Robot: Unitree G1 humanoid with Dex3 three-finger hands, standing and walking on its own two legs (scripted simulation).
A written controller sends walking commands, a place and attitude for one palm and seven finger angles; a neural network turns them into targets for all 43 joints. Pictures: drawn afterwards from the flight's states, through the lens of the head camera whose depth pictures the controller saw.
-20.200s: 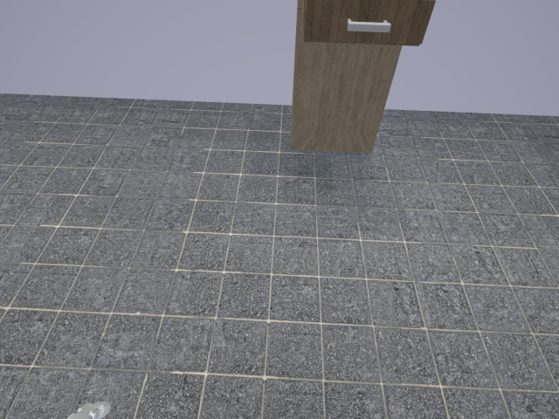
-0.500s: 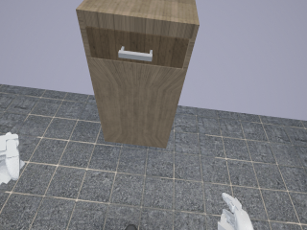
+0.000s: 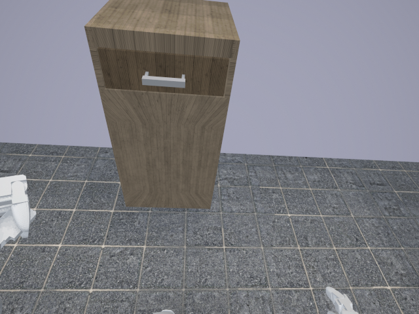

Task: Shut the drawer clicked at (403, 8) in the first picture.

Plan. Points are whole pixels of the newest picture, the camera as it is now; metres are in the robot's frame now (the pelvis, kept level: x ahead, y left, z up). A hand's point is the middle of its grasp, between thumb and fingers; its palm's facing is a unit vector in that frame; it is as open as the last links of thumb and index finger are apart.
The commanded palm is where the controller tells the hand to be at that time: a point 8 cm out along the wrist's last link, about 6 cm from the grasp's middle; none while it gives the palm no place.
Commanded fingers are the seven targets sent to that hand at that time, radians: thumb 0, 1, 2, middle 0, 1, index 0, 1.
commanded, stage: stop stepping back and stand still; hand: left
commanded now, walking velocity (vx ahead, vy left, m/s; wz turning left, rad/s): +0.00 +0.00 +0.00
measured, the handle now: (164, 78) +0.81 +0.17 +0.06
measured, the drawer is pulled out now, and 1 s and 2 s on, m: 0.00 0.00 0.00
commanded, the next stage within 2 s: let the arm hang, fingers relaxed in 0.56 s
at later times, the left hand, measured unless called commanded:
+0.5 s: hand (0, 234) +0.17 +0.27 +0.18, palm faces +0.30 -0.83 -0.47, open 3.3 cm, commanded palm +0.11 +0.32 +0.20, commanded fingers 0.00 0.90 0.90 -1.40 -1.60 -1.40 -1.60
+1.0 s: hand out of the picture -0.01 +0.22 -0.16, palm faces +0.01 -0.98 -0.19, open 3.3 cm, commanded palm none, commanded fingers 0.00 0.90 0.90 -0.68 -0.82 -0.68 -0.82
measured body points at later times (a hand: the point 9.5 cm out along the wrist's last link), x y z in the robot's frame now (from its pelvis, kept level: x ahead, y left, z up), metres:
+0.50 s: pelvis -0.03 +0.04 +0.02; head -0.01 +0.05 +0.47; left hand +0.15 +0.31 +0.21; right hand +0.15 -0.18 -0.05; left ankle +0.05 +0.13 -0.72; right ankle -0.05 -0.08 -0.72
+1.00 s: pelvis -0.04 +0.03 +0.02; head -0.01 +0.05 +0.47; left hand -0.01 +0.28 -0.14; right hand +0.03 -0.25 -0.11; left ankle +0.05 +0.13 -0.72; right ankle -0.05 -0.08 -0.72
